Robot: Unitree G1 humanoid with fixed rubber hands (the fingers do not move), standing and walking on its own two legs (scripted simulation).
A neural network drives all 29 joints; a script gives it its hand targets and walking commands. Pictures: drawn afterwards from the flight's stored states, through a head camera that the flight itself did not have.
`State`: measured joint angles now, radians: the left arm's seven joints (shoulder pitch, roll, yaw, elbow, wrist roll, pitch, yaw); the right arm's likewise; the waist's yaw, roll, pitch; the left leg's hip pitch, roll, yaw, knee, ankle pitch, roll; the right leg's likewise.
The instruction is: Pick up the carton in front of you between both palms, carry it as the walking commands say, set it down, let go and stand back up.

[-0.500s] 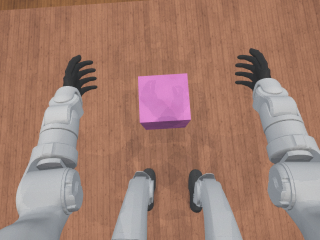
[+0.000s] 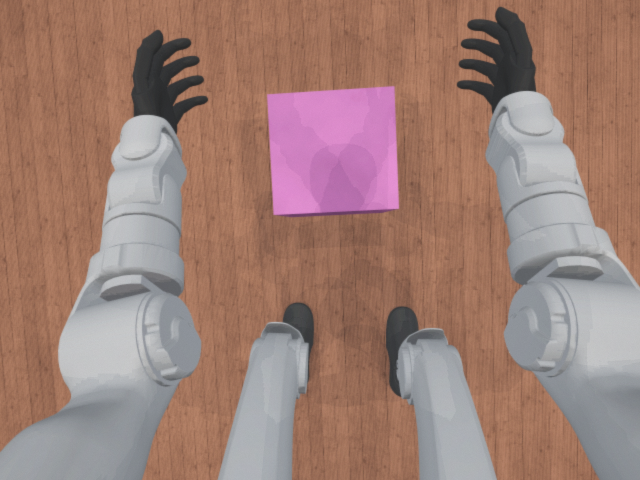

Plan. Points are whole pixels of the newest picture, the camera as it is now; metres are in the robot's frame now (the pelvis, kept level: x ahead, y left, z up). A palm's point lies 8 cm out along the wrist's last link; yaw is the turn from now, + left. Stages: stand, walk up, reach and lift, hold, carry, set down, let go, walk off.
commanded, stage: reach and lift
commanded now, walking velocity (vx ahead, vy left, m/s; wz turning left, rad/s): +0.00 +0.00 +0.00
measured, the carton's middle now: (333, 163) +0.51 +0.04 -0.49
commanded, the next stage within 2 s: none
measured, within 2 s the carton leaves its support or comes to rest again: leaves its support in 1.56 s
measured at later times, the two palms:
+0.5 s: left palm (224, 160) +0.49 +0.22 -0.37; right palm (448, 146) +0.52 -0.14 -0.37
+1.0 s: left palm (242, 158) +0.50 +0.21 -0.42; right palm (435, 149) +0.52 -0.14 -0.42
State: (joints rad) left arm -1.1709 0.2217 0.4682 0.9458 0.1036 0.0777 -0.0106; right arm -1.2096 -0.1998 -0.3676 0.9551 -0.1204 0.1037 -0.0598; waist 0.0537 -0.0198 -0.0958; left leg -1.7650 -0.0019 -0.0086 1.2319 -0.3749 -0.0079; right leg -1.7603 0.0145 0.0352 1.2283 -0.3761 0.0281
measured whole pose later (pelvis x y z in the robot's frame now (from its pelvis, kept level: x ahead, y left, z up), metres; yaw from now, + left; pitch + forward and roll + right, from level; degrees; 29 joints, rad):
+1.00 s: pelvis -0.05 -0.01 -0.25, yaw +0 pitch +37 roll +0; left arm -1.55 0.38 0.13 1.20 -0.20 0.06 0.09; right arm -1.57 -0.36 -0.07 1.17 0.20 0.07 -0.12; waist 0.05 -0.02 0.39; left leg -2.26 -0.02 -0.03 2.22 -0.61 -0.03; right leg -2.25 0.04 0.03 2.22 -0.61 0.05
